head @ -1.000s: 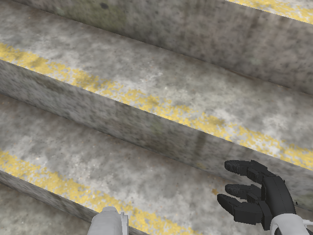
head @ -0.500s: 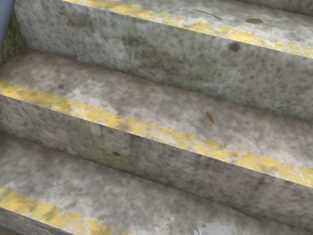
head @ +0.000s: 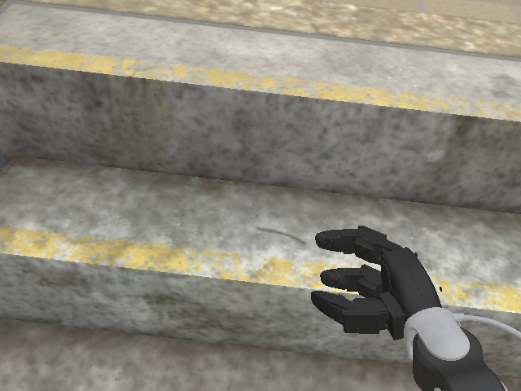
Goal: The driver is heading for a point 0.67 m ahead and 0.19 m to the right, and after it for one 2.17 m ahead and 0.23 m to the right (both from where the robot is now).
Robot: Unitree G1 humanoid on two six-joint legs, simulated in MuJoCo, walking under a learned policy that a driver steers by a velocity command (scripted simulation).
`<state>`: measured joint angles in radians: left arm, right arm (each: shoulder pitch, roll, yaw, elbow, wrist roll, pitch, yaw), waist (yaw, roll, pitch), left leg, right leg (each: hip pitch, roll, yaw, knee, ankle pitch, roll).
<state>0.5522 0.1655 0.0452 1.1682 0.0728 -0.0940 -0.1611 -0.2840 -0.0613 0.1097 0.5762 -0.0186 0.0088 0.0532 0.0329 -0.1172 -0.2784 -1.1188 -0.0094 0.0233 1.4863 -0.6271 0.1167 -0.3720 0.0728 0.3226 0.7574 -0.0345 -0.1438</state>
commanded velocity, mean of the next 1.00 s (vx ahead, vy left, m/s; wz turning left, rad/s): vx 0.22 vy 0.00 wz -0.59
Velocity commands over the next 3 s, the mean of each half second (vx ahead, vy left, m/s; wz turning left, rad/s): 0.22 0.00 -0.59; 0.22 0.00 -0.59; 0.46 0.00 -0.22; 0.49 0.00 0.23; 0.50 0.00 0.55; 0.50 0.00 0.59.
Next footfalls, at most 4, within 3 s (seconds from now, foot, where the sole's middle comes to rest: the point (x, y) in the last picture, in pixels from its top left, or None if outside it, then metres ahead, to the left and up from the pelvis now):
0.50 right None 0.34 -0.10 -0.40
1.06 left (199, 261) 0.55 0.14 -0.19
1.68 right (383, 239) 0.63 -0.18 -0.19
2.02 left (363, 60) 0.90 -0.12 0.02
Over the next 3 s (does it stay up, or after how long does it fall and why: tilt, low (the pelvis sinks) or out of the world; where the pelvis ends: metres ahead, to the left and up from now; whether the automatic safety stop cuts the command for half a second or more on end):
stays up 1.17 -0.31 0.78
